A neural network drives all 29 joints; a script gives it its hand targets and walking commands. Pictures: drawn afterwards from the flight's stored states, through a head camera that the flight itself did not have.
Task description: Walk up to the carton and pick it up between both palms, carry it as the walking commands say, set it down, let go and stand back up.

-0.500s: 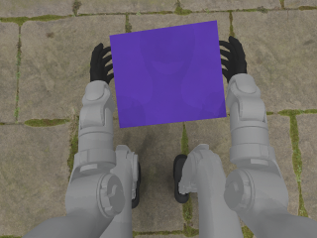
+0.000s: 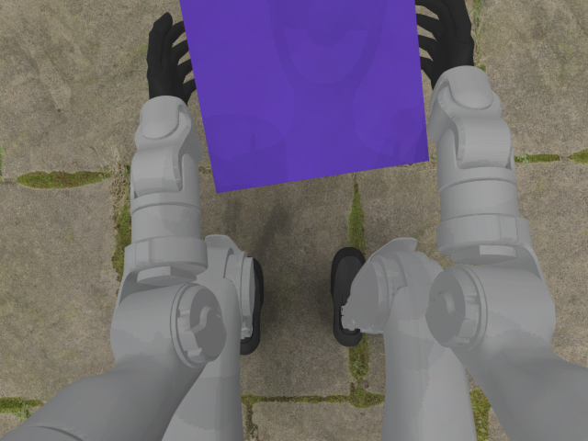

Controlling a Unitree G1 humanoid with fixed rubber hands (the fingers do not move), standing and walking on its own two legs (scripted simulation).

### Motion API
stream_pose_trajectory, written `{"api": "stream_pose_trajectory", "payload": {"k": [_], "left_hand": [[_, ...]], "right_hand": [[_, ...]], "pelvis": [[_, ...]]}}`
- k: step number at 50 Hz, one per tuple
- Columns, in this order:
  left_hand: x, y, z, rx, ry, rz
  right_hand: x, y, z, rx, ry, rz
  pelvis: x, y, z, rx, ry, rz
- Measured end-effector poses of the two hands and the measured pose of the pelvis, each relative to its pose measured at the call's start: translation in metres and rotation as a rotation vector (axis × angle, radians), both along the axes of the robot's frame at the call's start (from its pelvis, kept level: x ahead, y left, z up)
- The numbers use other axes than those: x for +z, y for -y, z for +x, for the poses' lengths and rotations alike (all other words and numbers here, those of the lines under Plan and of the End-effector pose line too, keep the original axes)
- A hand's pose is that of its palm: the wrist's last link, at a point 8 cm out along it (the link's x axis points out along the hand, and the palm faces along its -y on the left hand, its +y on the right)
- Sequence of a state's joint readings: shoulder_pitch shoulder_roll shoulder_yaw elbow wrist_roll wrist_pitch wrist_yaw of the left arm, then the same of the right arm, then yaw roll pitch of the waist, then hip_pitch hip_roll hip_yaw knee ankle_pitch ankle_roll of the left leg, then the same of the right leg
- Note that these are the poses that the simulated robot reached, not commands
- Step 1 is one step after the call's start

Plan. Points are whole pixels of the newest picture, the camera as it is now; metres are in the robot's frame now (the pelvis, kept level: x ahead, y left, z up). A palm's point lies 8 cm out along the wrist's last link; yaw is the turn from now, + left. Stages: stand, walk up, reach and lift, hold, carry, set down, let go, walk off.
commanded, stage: set down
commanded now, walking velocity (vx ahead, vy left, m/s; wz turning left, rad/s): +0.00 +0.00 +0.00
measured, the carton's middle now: (310, 100) +0.51 +0.01 -0.19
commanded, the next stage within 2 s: none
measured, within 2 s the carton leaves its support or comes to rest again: rests again in 1.14 s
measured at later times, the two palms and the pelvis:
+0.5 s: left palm (193, 79) +0.53 +0.17 -0.18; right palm (429, 59) +0.56 -0.14 -0.18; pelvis +0.01 +0.00 -0.05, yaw +0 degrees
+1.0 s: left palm (200, 89) +0.52 +0.16 -0.20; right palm (422, 74) +0.55 -0.14 -0.21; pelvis +0.01 +0.01 -0.07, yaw -1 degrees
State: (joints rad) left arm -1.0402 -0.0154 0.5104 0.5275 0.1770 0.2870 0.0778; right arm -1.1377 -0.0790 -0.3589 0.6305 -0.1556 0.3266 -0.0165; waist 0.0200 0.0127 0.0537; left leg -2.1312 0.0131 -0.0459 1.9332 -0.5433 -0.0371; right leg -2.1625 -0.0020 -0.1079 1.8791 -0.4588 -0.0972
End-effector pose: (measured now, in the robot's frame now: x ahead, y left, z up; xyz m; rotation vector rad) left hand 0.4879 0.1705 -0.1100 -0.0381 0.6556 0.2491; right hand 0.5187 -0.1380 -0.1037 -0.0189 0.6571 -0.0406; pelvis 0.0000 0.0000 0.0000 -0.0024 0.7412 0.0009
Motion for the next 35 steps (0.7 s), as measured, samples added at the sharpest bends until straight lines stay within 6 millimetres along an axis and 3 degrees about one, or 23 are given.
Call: {"api": "stream_pose_trajectory", "payload": {"k": [7, 16, 19, 24, 31, 35], "left_hand": [[-0.020, 0.000, 0.003, 0.012, -0.023, -0.014], [-0.068, -0.001, 0.002, 0.027, -0.073, -0.007], [-0.065, -0.002, 0.019, 0.013, -0.047, 0.019], [-0.065, 0.004, 0.038, -0.003, 0.004, 0.039], [-0.091, 0.008, 0.034, -0.006, -0.084, 0.031], [-0.093, 0.009, 0.035, -0.012, -0.088, 0.040]], "right_hand": [[-0.019, 0.000, 0.005, 0.012, -0.024, -0.013], [-0.069, -0.002, 0.012, 0.050, -0.071, -0.025], [-0.079, -0.002, 0.019, 0.052, -0.051, -0.017], [-0.080, 0.003, 0.037, 0.043, -0.006, -0.020], [-0.106, 0.008, 0.033, 0.044, -0.096, -0.018], [-0.109, 0.009, 0.033, 0.070, -0.095, -0.046]], "pelvis": [[-0.014, -0.003, -0.001, -0.002, 0.002, -0.004], [-0.028, -0.003, 0.001, -0.005, 0.000, -0.002], [-0.034, -0.003, 0.002, -0.006, 0.021, 0.000], [-0.046, -0.002, 0.006, -0.008, 0.020, 0.004], [-0.054, -0.001, 0.014, -0.011, 0.010, 0.010], [-0.056, -0.001, 0.016, -0.012, 0.008, 0.010]]}}
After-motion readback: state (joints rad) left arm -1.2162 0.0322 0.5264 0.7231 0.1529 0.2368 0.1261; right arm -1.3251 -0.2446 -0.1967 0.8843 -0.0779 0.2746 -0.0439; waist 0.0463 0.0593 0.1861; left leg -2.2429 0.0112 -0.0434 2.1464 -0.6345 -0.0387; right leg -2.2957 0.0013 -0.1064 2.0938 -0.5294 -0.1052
